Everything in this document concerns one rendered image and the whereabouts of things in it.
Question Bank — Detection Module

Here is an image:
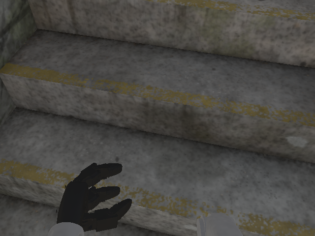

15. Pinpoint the left robot forearm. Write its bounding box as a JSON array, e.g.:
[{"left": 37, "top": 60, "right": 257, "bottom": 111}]
[{"left": 47, "top": 222, "right": 85, "bottom": 236}]

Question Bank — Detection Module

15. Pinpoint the robot left hand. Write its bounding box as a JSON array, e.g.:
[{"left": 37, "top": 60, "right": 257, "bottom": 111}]
[{"left": 56, "top": 162, "right": 132, "bottom": 232}]

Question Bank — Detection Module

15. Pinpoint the robot right thigh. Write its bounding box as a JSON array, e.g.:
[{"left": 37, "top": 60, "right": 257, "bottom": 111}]
[{"left": 196, "top": 212, "right": 243, "bottom": 236}]

